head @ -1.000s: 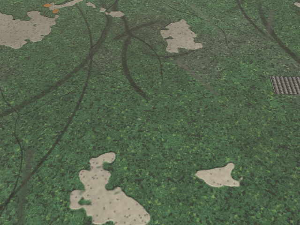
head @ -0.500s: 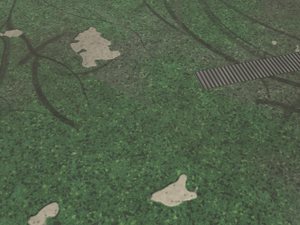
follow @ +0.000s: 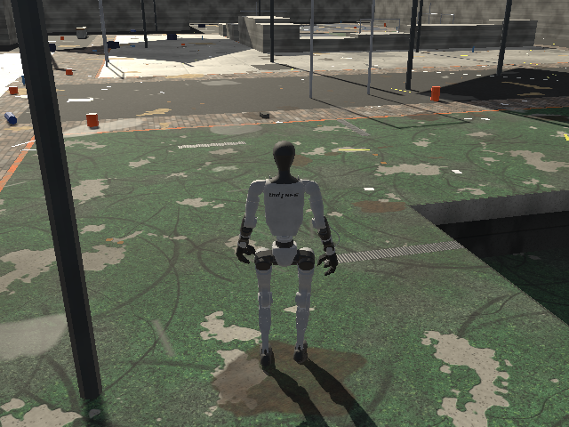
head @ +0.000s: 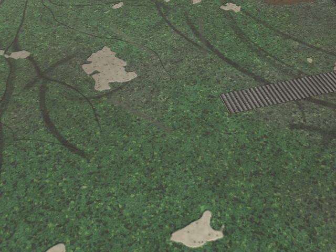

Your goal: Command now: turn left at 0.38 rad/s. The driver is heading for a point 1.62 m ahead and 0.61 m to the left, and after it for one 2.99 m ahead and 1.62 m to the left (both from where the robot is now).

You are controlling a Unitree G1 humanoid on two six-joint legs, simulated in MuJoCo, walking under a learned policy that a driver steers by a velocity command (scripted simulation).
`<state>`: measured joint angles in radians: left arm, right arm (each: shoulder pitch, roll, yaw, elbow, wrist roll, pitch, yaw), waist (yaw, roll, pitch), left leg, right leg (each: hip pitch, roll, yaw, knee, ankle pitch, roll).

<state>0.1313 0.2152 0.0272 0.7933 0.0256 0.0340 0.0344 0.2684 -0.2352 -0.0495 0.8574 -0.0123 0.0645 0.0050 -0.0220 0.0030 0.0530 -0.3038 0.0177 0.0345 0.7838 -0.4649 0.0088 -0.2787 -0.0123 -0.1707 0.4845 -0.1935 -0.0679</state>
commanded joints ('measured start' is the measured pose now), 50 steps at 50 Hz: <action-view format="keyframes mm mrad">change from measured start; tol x16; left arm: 1 7 167 51 -35 -1 -2 5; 50 76 236 58 -76 -15 -14 -29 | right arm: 1 41 -59 -16 -61 2 -16 4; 5 94 -289 -69 -86 -10 -39 -1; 50 -29 -120 -15 -134 -3 -16 19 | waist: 1 9 -116 -99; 3 -26 -65 -86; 5 -26 313 15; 8 32 89 23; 28 69 110 -97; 30 5 -216 -109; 50 -6 -142 -92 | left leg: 1 31 -13 39 -92 30 25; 3 150 -14 -1 -327 185 67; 5 138 368 -591 -575 438 238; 11 188 150 -309 -479 605 218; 26 142 116 -540 -398 622 196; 28 48 52 -526 -352 511 122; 31 -222 -165 -160 149 -130 -4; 36 -221 -100 -115 379 62 -49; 47 -21 -65 -1 -66 -9 -24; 50 175 -68 2 -443 269 13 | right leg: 1 74 -290 218 -137 131 -146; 3 -16 -256 150 -36 62 -55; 5 -335 47 26 311 -401 89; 11 -290 19 191 598 -157 90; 24 -139 59 220 254 -230 88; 28 126 70 218 -108 -63 59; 30 292 -339 624 -289 -45 -52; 33 49 -290 484 -248 99 -147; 41 273 -250 274 -170 333 -150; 50 101 -226 183 12 381 -69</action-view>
